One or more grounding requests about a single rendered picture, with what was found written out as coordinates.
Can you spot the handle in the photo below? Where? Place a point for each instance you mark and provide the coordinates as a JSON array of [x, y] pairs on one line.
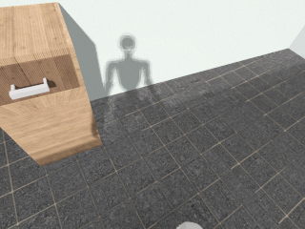
[[37, 89]]

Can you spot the drawer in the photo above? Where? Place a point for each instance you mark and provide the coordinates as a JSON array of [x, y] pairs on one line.
[[58, 70]]

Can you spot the cabinet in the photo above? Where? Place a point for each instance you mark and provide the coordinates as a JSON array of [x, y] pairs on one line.
[[53, 126]]

